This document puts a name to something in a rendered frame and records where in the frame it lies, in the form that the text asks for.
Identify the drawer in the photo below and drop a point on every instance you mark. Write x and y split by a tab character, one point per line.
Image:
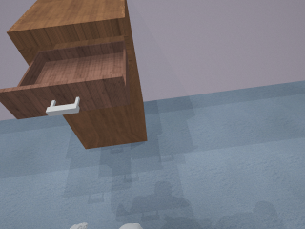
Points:
97	73

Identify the cabinet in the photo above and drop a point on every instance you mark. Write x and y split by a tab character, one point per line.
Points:
57	24

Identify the handle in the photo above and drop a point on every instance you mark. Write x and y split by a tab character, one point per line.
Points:
67	109

